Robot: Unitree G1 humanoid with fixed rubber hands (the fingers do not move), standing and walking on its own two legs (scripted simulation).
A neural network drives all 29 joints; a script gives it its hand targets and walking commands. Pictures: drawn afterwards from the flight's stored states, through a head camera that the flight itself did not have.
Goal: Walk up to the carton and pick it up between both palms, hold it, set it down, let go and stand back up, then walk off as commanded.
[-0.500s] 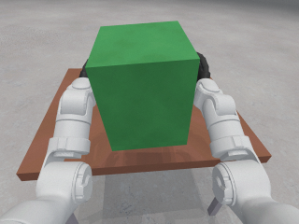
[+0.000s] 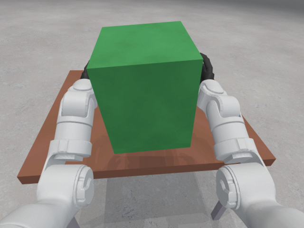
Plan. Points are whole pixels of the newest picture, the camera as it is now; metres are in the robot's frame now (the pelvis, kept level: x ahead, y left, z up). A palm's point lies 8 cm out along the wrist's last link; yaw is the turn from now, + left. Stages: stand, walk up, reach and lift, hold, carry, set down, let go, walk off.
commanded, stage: hold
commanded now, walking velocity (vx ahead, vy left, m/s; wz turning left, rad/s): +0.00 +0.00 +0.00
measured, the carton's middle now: (147, 88) +0.38 +0.01 +0.23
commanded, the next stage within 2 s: set down in 0.68 s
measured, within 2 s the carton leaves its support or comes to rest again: neither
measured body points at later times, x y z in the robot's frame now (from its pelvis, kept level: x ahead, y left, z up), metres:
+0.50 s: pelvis +0.00 +0.00 +0.00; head -0.07 +0.01 +0.44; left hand +0.39 +0.16 +0.23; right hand +0.39 -0.13 +0.25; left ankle +0.05 +0.13 -0.74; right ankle +0.04 -0.13 -0.74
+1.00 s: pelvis +0.01 +0.00 +0.00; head -0.06 +0.01 +0.45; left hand +0.40 +0.18 +0.25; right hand +0.41 -0.12 +0.26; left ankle +0.05 +0.13 -0.74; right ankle +0.03 -0.13 -0.74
